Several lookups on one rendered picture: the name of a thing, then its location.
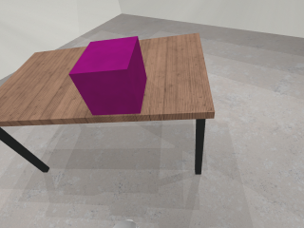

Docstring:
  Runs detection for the carton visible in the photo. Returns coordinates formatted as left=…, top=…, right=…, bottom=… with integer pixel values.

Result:
left=68, top=36, right=147, bottom=116

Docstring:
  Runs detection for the table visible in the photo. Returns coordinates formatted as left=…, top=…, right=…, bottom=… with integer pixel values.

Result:
left=0, top=33, right=215, bottom=175

